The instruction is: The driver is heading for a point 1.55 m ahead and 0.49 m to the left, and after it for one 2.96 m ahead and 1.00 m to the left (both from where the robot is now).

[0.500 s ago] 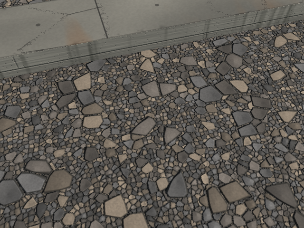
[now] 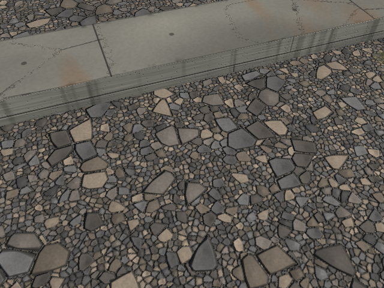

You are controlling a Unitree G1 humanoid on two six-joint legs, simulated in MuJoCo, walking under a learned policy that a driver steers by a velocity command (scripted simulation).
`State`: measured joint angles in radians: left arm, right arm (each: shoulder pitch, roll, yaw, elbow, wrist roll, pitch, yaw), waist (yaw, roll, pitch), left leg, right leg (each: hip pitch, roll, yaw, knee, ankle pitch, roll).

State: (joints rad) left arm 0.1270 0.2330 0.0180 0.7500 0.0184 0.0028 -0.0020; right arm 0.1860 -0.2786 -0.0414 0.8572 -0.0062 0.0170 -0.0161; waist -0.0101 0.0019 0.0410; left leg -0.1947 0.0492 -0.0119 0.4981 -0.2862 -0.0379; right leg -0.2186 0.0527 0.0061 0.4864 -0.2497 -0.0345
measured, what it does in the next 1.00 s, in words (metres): walks ahead: right foot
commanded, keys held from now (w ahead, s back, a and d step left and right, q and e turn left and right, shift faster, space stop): no key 0.26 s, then w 0.74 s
